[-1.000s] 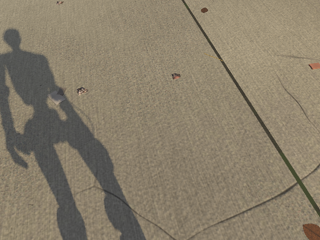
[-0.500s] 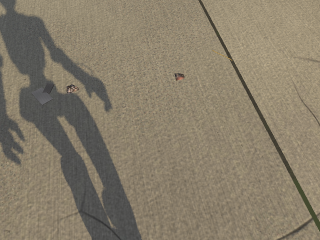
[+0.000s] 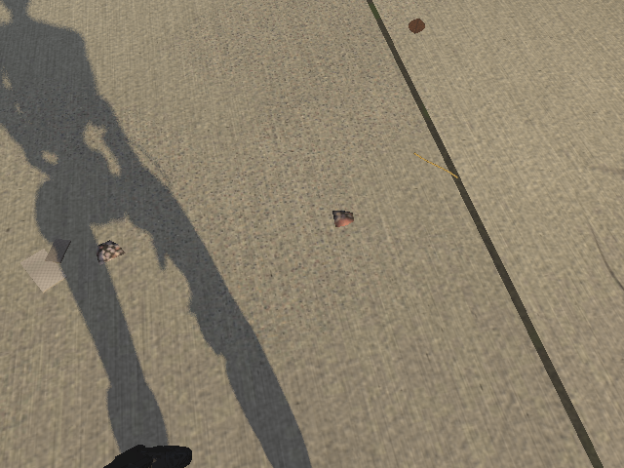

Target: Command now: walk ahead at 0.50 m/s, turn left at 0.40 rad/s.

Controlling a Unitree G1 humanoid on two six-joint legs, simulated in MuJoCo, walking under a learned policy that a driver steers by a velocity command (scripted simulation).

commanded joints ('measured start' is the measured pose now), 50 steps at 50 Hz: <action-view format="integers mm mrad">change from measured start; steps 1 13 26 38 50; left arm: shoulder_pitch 451 376 455 221 -65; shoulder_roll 300 108 231 140 168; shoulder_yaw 91 44 70 46 23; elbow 48 82 87 -98 -241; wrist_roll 19 -13 -11 17 -7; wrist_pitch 2 -42 25 64 36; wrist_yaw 20 19 36 -8 -19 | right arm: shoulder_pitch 58 -308 -164 -154 -13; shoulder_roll -65 -65 -174 -224 -257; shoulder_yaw -18 -41 -80 -76 -79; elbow -116 -241 -243 -248 -250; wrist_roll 47 -21 -42 14 -3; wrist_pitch -8 73 49 13 21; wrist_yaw -2 58 48 13 -10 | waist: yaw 175 67 -51 86 9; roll -250 -68 -48 22 85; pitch -448 -4 -201 -53 -17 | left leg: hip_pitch -588 -727 -135 -166 14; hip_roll -27 167 -21 172 195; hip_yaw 1 17 136 -233 -347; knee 760 537 1 -286 -175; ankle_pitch -68 372 214 635 778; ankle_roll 35 -6 165 197 136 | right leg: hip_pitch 813 331 430 -200 -162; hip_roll -475 -246 -265 -125 -17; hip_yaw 728 -16 -223 64 82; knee -204 -378 354 508 67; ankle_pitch -143 154 620 -109 24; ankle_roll -199 -72 -4 127 76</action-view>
